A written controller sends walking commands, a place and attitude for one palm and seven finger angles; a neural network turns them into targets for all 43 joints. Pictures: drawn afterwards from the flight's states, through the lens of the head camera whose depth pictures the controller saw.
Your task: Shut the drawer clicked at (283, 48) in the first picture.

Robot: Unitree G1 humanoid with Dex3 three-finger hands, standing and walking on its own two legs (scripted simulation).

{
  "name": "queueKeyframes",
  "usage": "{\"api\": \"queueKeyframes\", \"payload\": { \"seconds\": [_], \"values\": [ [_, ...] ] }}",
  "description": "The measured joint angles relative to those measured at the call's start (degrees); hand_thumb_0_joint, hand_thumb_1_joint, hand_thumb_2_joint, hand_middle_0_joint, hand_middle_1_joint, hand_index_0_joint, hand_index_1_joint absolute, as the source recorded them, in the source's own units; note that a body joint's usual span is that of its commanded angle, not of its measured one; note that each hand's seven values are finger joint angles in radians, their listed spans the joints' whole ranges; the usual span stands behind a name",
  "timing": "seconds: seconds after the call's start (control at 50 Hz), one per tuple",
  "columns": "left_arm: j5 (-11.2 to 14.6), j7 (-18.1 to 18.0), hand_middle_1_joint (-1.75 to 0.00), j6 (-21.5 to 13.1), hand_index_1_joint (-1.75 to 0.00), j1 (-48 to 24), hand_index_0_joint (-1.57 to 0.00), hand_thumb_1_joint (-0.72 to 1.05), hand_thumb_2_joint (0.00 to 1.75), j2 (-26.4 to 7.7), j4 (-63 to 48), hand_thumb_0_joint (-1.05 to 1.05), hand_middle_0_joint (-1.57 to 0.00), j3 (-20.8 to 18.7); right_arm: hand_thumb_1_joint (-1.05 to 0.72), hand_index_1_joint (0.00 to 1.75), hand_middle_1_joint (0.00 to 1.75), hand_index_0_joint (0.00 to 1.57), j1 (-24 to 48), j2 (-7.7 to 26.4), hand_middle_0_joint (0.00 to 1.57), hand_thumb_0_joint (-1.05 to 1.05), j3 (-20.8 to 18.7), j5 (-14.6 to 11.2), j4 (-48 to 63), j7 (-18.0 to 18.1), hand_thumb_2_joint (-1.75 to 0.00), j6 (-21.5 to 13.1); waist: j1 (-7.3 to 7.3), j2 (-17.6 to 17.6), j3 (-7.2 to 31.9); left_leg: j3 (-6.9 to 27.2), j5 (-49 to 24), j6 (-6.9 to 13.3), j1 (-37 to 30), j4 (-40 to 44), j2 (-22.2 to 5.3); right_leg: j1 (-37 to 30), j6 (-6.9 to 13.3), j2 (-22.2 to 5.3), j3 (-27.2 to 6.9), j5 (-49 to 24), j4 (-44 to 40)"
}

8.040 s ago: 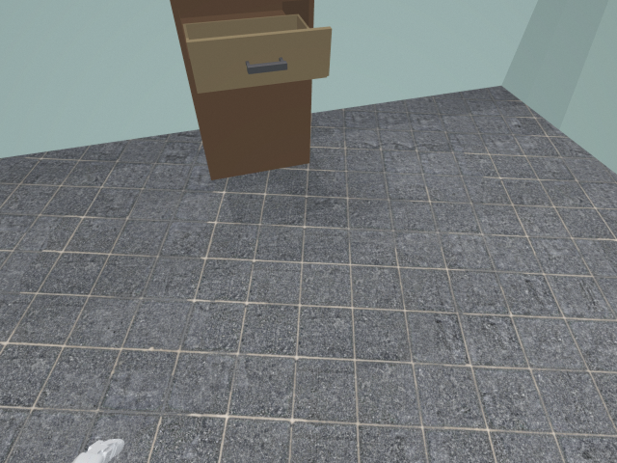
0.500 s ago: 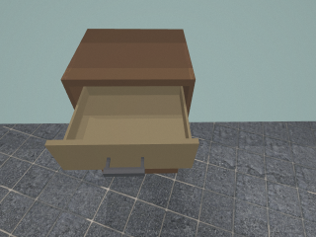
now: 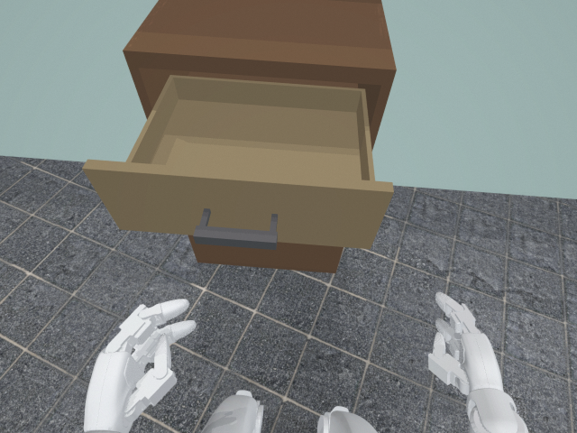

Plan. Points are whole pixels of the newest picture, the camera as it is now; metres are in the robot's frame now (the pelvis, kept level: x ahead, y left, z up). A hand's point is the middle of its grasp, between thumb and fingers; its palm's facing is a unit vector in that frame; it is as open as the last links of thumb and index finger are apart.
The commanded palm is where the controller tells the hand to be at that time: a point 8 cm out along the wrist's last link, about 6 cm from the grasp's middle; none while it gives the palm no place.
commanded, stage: raise the hand and make a fist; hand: left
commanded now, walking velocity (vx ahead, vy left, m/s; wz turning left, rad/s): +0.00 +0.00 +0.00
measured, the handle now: (238, 227) +0.41 +0.13 +0.01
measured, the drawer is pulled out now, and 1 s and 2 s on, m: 0.27 0.27 0.27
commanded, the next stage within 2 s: bring the fist close to the handle in 1.40 s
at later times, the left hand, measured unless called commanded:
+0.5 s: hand (188, 318) +0.23 +0.14 +0.08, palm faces +0.05 -1.00 +0.00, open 3.3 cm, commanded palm +0.20 +0.19 +0.08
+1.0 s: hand (189, 321) +0.23 +0.14 +0.09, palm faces -0.01 -1.00 -0.01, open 3.3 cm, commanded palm +0.20 +0.19 +0.11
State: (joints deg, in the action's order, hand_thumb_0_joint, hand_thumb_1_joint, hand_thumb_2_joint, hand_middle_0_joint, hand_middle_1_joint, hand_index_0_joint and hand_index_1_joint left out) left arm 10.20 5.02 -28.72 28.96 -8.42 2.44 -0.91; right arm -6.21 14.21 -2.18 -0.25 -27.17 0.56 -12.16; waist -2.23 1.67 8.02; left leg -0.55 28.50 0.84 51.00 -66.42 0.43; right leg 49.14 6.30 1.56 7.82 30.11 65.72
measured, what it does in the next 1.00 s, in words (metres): stands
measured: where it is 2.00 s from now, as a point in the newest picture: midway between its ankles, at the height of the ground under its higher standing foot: outside the picture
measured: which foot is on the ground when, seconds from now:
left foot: down 0.00-1.00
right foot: down 0.00-1.00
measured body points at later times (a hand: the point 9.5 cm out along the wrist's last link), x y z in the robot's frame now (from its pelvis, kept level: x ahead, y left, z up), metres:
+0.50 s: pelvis +0.02 +0.02 +0.01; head +0.08 +0.01 +0.46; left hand +0.22 +0.20 +0.08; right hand +0.18 -0.24 -0.07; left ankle +0.04 +0.11 -0.65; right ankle +0.03 -0.06 -0.65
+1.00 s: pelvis +0.03 +0.03 +0.03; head +0.07 +0.03 +0.47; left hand +0.22 +0.19 +0.10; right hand +0.22 -0.18 -0.04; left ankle +0.04 +0.11 -0.65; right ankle +0.03 -0.06 -0.65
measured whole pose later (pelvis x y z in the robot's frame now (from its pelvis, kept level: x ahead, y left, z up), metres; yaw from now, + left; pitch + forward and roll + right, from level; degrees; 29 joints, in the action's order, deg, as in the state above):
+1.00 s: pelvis +0.03 +0.03 +0.03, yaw -1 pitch +11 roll -1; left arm 5.4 -2.0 -16.4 32.5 -8.2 -15.2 8.5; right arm -14.3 12.6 2.9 -0.8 -22.3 0.6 -5.1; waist -0.1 -2.3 7.4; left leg -2.0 28.4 3.4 42.0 -59.1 1.3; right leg 40.0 3.2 1.3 5.7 28.7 57.4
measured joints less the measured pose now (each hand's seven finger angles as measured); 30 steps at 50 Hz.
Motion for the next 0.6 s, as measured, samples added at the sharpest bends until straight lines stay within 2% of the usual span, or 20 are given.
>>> {"api": "queueKeyframes", "payload": {
  "seconds": [0.06, 0.12, 0.16, 0.22, 0.26, 0.3, 0.34, 0.4, 0.44, 0.48, 0.54, 0.6],
  "values": [
    [0.8, -2.2, -0.72, -3.0, -0.72, -1.4, -0.60, 0.90, 0.90, -0.6, -5.2, 0.02, -0.59, -0.4, -0.91, 0.29, 0.30, 0.20, -0.8, -1.8, 0.19, 0.01, 2.1, 0.2, -1.3, 0.3, -0.90, -0.3, -0.17, -1.6, 0.3, 1.3, 0.5, -0.2, 1.6, -1.7, -0.2, 0.7, 0.2, 0.3, 1.3, 0.2, 0.6],
    [0.8, -0.3, -0.79, -3.6, -0.78, -6.1, -0.65, 0.90, 0.90, -0.8, -7.1, 0.02, -0.65, 0.7, -0.91, 0.29, 0.30, 0.20, -2.1, -2.8, 0.20, 0.01, 4.5, -0.1, -2.8, 0.3, -0.90, -0.3, 0.41, -3.5, 0.3, 1.8, 0.4, -0.2, 2.2, -2.1, -0.3, 1.0, 0.0, 0.3, 1.8, 0.0, 0.4],
    [0.7, 2.4, -0.83, -0.3, -0.82, -9.2, -0.69, 0.90, 0.90, -0.9, -6.3, 0.02, -0.68, 2.3, -0.91, 0.29, 0.30, 0.20, -3.4, -3.3, 0.20, 0.01, 5.8, -0.7, -3.1, 0.4, -0.90, 0.5, 1.03, -4.3, 0.0, 1.4, 0.0, -0.1, 1.8, -1.3, -0.2, 0.8, -0.3, 0.3, 1.4, -0.3, -0.2],
    [0.6, 5.0, -0.90, 8.9, -0.89, -10.8, -0.75, 0.90, 0.90, -0.9, -3.9, 0.01, -0.74, 3.9, -0.90, 0.30, 0.30, 0.21, -6.1, -3.6, 0.20, 0.01, 6.8, -1.8, -2.6, 1.1, -0.90, 3.1, 2.25, -4.2, -0.7, 0.0, -0.9, 0.1, -0.7, 1.7, -0.1, -0.8, -0.9, 0.2, -0.1, -1.1, -2.1],
    [1.1, 3.9, -0.94, 14.3, -0.93, -9.1, -0.79, 0.90, 0.90, -0.4, -3.8, 0.01, -0.79, 4.0, -0.90, 0.30, 0.30, 0.21, -7.9, -3.4, 0.20, 0.01, 6.6, -2.0, -2.1, 1.6, -0.90, 4.5, 3.18, -3.9, -1.1, -0.8, -1.4, 0.4, -2.8, 4.2, 0.0, -2.4, -1.1, 0.2, -1.1, -1.6, -3.9],
    [1.5, 0.5, -0.98, 15.9, -0.98, -6.2, -0.83, 0.90, 0.90, 0.5, -5.0, 0.02, -0.83, 3.2, -0.90, 0.30, 0.30, 0.21, -9.5, -3.0, 0.20, 0.01, 5.7, -1.8, -2.1, 1.9, -0.90, 4.9, 3.66, -3.5, -1.1, -1.4, -1.7, 0.5, -4.6, 6.1, -0.1, -3.9, -1.1, 0.4, -1.8, -2.1, -5.7],
    [1.3, -3.5, -1.03, 14.0, -1.02, -2.9, -0.87, 0.90, 0.90, 1.3, -7.2, 0.02, -0.87, 2.0, -0.90, 0.30, 0.30, 0.21, -10.8, -2.4, 0.20, 0.01, 4.4, -1.3, -2.3, 1.8, -0.90, 4.5, 3.66, -3.1, -0.8, -1.7, -1.6, 0.5, -5.5, 7.1, -0.3, -4.7, -1.1, 0.7, -2.1, -2.3, -6.8],
    [-0.4, -7.2, -1.09, 7.6, -1.08, 0.5, -0.93, 0.90, 0.90, 1.3, -10.4, 0.02, -0.93, 0.6, -0.90, 0.29, 0.30, 0.20, -11.5, -1.0, 0.20, 0.01, 2.6, -0.3, -3.1, 1.0, -0.90, 3.3, 3.40, -2.6, 0.0, -1.5, -1.0, 0.7, -4.9, 6.5, -0.3, -4.2, -1.1, 0.7, -2.0, -1.8, -6.5],
    [-1.0, -7.4, -1.13, 3.6, -1.13, 1.2, -0.97, 0.90, 0.90, 1.2, -11.8, 0.02, -0.97, 0.8, -0.91, 0.29, 0.30, 0.20, -10.9, 0.2, 0.20, 0.01, 1.8, 0.0, -3.4, 0.3, -0.90, 2.6, 3.43, -2.8, 0.0, -1.0, -0.3, 0.8, -3.8, 5.1, -0.2, -3.6, -1.3, 0.5, -1.5, -1.1, -5.5],
    [-1.4, -5.8, -1.18, 1.7, -1.17, 1.4, -1.01, 0.90, 0.90, 1.5, -12.4, 0.02, -1.00, 2.4, -0.91, 0.29, 0.30, 0.20, -9.7, 1.3, 0.20, 0.01, 1.3, -0.1, -3.3, 0.0, -0.90, 2.3, 3.50, -3.3, -0.2, -0.7, 0.3, 1.1, -2.9, 3.8, 0.0, -3.0, -1.5, 0.3, -1.1, -0.6, -4.6],
    [-2.3, -3.0, -1.24, 3.5, -1.24, 1.4, -1.07, 0.91, 0.90, 1.8, -12.2, 0.02, -1.06, 5.9, -0.91, 0.29, 0.30, 0.20, -8.0, 1.8, 0.20, 0.01, 1.0, -0.5, -1.8, 0.2, -0.90, 2.7, 3.40, -3.7, -0.5, -0.9, 0.6, 1.5, -2.8, 3.3, 0.2, -2.9, -1.9, 0.1, -1.3, -0.3, -4.1],
    [-3.5, -2.8, -1.31, 7.1, -1.30, 1.9, -1.13, 0.90, 0.90, 1.0, -12.3, 0.02, -1.13, 7.9, -0.91, 0.29, 0.30, 0.20, -6.9, 0.8, 0.20, 0.01, 1.4, -0.7, 0.2, 0.7, -0.90, 3.7, 3.19, -3.5, -0.4, -1.5, 0.5, 1.8, -4.0, 4.3, 0.3, -3.8, -2.2, 0.1, -1.9, -0.5, -4.9]
  ]
}}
